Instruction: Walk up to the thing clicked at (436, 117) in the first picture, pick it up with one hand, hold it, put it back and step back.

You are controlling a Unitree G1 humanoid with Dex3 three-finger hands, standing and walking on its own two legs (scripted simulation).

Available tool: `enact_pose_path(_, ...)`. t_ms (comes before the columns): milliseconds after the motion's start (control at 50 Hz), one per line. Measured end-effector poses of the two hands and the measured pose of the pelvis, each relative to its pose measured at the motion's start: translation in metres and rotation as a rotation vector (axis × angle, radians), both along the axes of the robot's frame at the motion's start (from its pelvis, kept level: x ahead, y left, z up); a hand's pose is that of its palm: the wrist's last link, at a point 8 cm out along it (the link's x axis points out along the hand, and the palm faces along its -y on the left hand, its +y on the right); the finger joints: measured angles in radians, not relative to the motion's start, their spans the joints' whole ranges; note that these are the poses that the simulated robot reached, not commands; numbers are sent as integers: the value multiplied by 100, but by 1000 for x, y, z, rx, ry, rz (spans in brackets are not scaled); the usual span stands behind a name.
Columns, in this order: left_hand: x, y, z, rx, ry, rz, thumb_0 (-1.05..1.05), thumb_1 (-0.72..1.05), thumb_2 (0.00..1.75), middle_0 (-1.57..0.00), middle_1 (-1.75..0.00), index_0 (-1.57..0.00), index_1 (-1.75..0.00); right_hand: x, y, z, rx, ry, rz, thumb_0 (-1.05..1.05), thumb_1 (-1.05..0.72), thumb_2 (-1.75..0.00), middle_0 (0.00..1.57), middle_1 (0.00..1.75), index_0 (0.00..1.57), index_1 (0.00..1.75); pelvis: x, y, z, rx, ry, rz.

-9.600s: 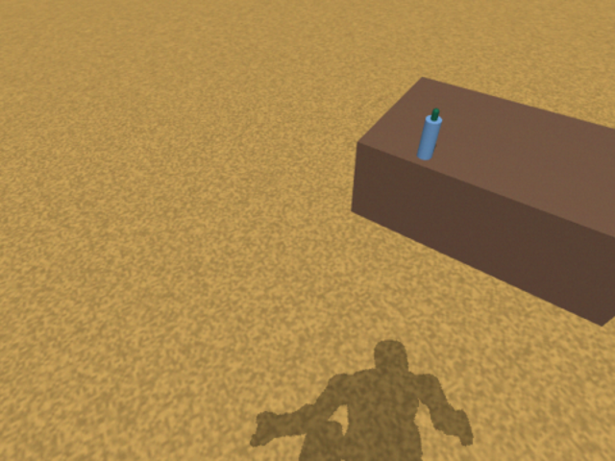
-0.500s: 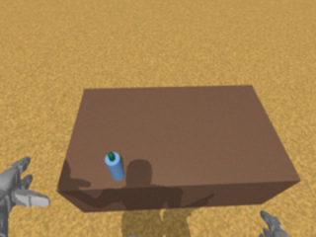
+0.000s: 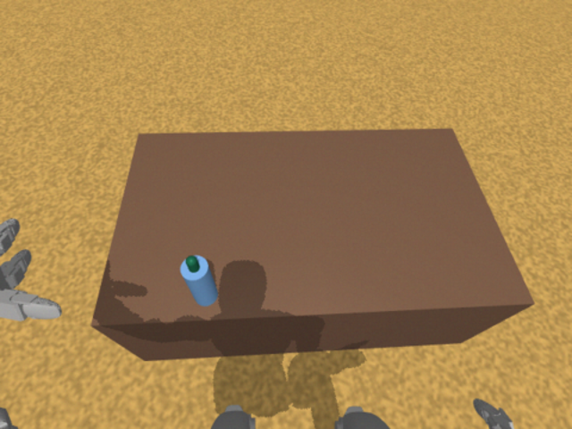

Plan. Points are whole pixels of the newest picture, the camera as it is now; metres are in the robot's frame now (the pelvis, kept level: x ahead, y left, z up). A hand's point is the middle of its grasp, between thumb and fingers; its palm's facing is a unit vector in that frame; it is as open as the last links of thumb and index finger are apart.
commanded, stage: go down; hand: left
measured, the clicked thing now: (199, 278) +0.43 +0.19 -0.23
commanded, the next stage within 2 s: none
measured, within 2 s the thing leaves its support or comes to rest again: neither
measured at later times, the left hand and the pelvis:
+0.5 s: hand (24, 256) +0.36 +0.37 +0.03, palm faces +0.17 -0.98 -0.11, open 17.2 cm; pelvis +0.01 +0.00 +0.00, yaw +0 degrees
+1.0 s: hand (17, 247) +0.37 +0.39 +0.03, palm faces +0.17 -0.98 -0.09, open 17.1 cm; pelvis +0.01 +0.01 -0.01, yaw +0 degrees
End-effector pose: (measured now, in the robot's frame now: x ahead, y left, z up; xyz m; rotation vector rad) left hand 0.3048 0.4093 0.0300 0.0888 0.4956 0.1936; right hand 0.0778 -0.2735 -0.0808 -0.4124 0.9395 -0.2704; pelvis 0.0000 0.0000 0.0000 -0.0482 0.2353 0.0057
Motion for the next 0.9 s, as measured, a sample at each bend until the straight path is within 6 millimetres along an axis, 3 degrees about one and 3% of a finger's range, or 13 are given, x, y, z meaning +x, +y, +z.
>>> enact_pose_path(200,13,7,4,-1,-53,0,-1,-43,7,-6,-2,-4,-3,-8,-3,-1,-18,59,-19,1,-88,-90,21,30,20,30,4,0,-1,-4,17,-2)
enact_pose_path(900,35,25,12,-19,-138,-3,-1,-44,6,-7,-3,-5,-4,2,4,-5,-33,83,0,1,-89,-90,21,30,20,30,9,5,-7,-19,57,2)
